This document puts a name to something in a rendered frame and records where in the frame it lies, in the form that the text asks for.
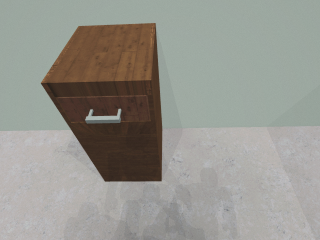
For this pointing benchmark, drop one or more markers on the handle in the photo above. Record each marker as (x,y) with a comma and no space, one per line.
(103,119)

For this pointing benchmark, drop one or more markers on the drawer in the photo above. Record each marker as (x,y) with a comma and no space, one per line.
(133,107)

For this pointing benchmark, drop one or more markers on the cabinet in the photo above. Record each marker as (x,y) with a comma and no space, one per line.
(113,60)

